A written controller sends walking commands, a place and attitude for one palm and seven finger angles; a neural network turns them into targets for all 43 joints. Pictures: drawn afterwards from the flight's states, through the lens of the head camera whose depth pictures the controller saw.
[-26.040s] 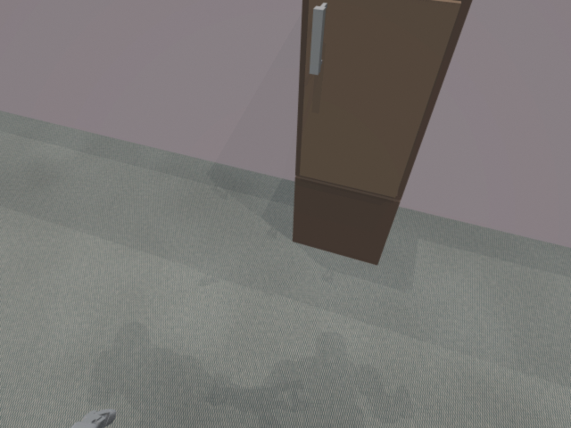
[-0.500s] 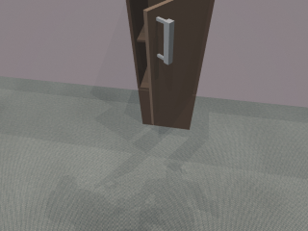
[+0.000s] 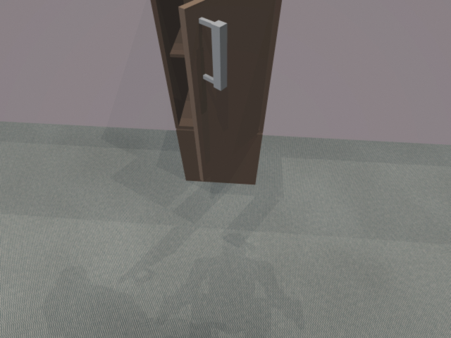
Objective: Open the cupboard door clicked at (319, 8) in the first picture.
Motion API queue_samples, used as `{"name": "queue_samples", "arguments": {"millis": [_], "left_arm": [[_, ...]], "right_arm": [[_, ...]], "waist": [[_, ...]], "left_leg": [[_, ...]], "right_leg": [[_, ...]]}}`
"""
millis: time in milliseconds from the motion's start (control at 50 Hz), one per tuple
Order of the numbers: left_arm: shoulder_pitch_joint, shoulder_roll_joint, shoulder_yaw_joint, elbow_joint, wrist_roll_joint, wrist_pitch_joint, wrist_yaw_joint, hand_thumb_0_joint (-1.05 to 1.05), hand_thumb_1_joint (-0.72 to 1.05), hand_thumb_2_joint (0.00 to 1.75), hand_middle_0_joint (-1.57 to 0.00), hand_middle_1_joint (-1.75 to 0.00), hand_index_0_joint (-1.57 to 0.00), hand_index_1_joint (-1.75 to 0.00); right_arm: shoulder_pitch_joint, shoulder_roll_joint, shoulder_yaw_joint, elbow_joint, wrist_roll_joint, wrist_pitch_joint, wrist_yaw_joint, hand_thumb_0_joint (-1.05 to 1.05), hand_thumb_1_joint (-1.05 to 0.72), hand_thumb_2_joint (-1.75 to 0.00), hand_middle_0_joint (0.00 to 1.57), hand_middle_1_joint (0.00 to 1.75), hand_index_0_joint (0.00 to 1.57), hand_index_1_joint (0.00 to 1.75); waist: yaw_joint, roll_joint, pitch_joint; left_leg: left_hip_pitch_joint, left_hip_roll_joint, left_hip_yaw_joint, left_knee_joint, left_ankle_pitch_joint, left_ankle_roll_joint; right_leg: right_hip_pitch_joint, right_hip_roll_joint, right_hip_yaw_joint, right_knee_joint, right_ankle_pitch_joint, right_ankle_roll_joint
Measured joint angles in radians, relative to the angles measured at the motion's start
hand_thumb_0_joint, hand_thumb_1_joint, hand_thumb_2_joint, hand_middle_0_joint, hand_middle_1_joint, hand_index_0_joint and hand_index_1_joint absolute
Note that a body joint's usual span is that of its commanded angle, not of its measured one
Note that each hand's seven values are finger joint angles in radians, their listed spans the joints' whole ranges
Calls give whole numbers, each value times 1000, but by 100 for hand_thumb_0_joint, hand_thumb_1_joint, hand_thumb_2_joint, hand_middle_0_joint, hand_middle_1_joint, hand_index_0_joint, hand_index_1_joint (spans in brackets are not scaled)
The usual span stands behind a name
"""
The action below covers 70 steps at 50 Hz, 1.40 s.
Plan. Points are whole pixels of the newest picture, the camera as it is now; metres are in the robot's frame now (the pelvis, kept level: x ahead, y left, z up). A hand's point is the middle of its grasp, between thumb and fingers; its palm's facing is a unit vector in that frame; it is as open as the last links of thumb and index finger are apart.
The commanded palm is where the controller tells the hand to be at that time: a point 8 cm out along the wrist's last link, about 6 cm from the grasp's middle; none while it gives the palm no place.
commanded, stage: walk to a spot facing it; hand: left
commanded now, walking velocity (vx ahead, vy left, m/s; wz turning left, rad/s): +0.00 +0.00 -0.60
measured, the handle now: (212, 55) +0.68 +0.07 +0.14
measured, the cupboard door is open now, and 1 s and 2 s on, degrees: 54 54 54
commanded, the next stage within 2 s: none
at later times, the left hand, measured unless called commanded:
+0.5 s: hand out of the picture +0.11 +0.18 -0.17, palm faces -0.26 -0.92 -0.29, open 7.3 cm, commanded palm none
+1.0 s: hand (176, 337) +0.15 +0.12 -0.16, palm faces -0.52 -0.81 -0.25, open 7.4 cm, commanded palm none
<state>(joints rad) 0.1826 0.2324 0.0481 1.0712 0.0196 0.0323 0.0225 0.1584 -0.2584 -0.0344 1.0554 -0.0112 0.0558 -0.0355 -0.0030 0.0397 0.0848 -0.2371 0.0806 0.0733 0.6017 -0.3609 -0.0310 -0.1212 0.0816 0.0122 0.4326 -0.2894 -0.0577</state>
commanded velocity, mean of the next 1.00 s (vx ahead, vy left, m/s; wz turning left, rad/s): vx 0.02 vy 0.00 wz -0.60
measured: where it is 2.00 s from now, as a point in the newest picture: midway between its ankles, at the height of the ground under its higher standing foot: outside the picture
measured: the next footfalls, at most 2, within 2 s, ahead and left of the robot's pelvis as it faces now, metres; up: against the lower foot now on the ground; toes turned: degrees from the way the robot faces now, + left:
right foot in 0.44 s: -0.03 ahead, -0.14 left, +0.00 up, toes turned -18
left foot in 0.72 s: +0.07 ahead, +0.10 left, +0.00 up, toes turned -23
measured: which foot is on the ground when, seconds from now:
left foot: down 0.00-0.42, up 0.44-0.70, down 0.72-1.00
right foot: down 0.00-0.08, up 0.10-0.42, down 0.44-0.72, up 0.74-1.00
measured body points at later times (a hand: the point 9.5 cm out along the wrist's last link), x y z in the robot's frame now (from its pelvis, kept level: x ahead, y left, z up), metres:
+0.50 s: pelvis -0.04 -0.01 -0.01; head +0.01 -0.04 +0.43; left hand +0.12 +0.23 -0.15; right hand -0.07 -0.27 -0.17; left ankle -0.02 +0.13 -0.70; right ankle -0.07 -0.13 -0.74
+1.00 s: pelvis -0.05 -0.01 -0.01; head -0.02 -0.04 +0.44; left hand +0.18 +0.16 -0.14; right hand -0.15 -0.26 -0.15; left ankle +0.03 +0.12 -0.74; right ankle -0.12 -0.11 -0.73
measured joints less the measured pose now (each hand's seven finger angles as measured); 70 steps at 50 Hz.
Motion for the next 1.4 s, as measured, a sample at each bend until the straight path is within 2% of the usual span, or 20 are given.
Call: {"name": "queue_samples", "arguments": {"millis": [40,80,140,220,360,420,440,480,560,640,720,780,860,940,1000,1060,1140,1320,1340,1400], "left_arm": [[16,-12,6,-5,1,6,-1,0,91,89,-21,-30,-21,-30],[27,-16,11,-9,-4,16,-5,0,91,89,-21,-30,-21,-30],[23,-19,18,-22,-6,37,-14,0,91,89,-21,-30,-21,-30],[-11,-14,37,-57,1,49,-35,0,91,89,-21,-30,-20,-30],[-47,-3,44,-107,3,40,-51,0,91,89,-20,-30,-20,-30],[-44,5,41,-120,5,30,-52,0,91,90,-20,-30,-20,-30],[-33,19,40,-130,9,19,-50,0,91,90,-20,-30,-20,-30],[-43,5,41,-124,9,7,-34,0,91,89,-20,-30,-20,-30],[-31,-10,37,-125,12,6,-15,0,91,89,-21,-30,-20,-30],[-12,-4,36,-121,12,11,-11,0,91,89,-21,-30,-20,-30],[5,-3,36,-123,5,27,-19,0,91,89,-21,-30,-21,-30],[-22,12,39,-126,0,43,-31,0,91,89,-21,-30,-20,-30],[-46,24,50,-148,4,44,-52,1,91,89,-20,-30,-20,-30],[-48,21,44,-169,2,35,-65,0,91,89,-20,-30,-20,-30],[-30,27,37,-177,1,21,-68,0,91,90,-20,-30,-20,-30],[-21,19,32,-165,4,-2,-50,0,91,89,-20,-30,-20,-30],[21,-1,27,-144,6,-10,-36,0,91,89,-21,-30,-20,-30],[107,-7,29,-94,9,-17,-47,0,91,89,-21,-30,-21,-30],[119,-12,30,-94,7,-14,-49,0,91,89,-21,-30,-21,-30],[96,-4,38,-78,5,6,-61,1,91,89,-21,-30,-20,-30]], "right_arm": [[12,18,-1,-9,3,0,-2,0,-91,-89,20,30,20,29],[23,36,-1,-20,0,-12,-5,0,-91,-89,20,30,20,29],[49,58,6,-42,-15,-32,-11,0,-91,-89,20,30,20,29],[85,78,9,-48,-23,-39,-14,0,-91,-89,20,30,20,30],[90,73,-4,-49,-26,-36,-3,0,-90,-89,20,30,21,30],[92,59,-14,-64,-20,-31,5,0,-90,-89,21,30,21,30],[95,59,-16,-72,-15,-25,7,0,-90,-89,21,30,21,30],[56,32,-27,-78,-7,-3,10,1,-90,-89,20,30,21,30],[-11,10,-35,-109,0,2,9,1,-91,-89,20,30,20,29],[-51,22,-31,-147,6,-10,7,1,-91,-89,20,30,20,29],[-53,23,-20,-181,6,-36,3,0,-91,-89,20,30,20,29],[-38,37,-7,-182,-13,-50,-4,0,-91,-89,20,30,20,29],[11,53,6,-171,-28,-43,-1,0,-91,-89,20,30,20,30],[39,44,4,-155,-30,-33,4,0,-90,-89,20,30,21,30],[60,30,-5,-155,-21,-26,11,0,-90,-89,21,30,21,30],[41,5,-20,-145,-9,-1,15,1,-90,-89,20,30,21,30],[19,-9,-31,-145,-9,1,32,1,-91,-89,20,30,20,29],[-8,19,-27,-184,-6,-50,42,1,-91,-90,20,30,20,29],[1,13,-22,-193,-8,-66,37,1,-91,-90,20,30,20,29],[23,29,-11,-190,-24,-98,19,0,-91,-89,20,30,20,29]], "waist": [[4,-13,6],[5,-34,12],[6,-51,24],[5,-49,36],[3,-23,43],[-4,-14,29],[-2,-39,12],[1,-10,32],[-2,-10,54],[7,-51,43],[7,-54,8],[11,-67,23],[19,-62,27],[18,-30,24],[10,-22,9],[9,-15,19],[8,-28,21],[32,-80,-16],[30,-64,-31],[19,-59,-26]], "left_leg": [[-2,-10,-7,-2,-18,-1],[10,-11,15,-51,92,14],[14,-5,62,-51,64,44],[21,8,88,-97,89,47],[11,60,156,-92,96,25],[-17,90,185,-18,59,2],[-48,78,193,42,3,-10],[-123,67,95,233,-134,-16],[-216,11,2,433,-141,-30],[-186,-26,-17,297,-111,-37],[-75,-31,-35,-14,26,-17],[-76,-16,-17,9,71,15],[-39,21,0,-44,86,6],[-27,65,30,-57,90,-16],[-53,90,62,15,48,-40],[-156,59,1,289,-155,-38],[-244,11,-24,457,-100,-41],[-118,-47,-10,36,-11,-28],[-79,-36,-18,-48,-26,-16],[-65,-15,8,-23,79,22]], "right_leg": [[-15,2,24,22,-4,7],[-50,2,52,77,-17,22],[-176,-8,39,383,-198,50],[-289,-55,0,616,-203,78],[-264,-117,-61,424,-175,86],[-183,-118,-77,228,-63,65],[-165,-132,-44,156,-22,42],[-195,-104,-23,198,-37,42],[-194,-78,24,157,9,53],[-192,-66,83,116,47,57],[-231,-30,118,158,35,72],[-321,-31,78,424,-171,88],[-372,-60,-4,614,-193,108],[-300,-86,-61,455,-187,107],[-191,-95,-75,215,-64,84],[-205,-81,-30,215,-31,36],[-169,-69,22,136,-1,34],[-118,-48,143,74,0,45],[-140,-32,141,122,-48,41],[-256,-49,66,437,-186,49]]}}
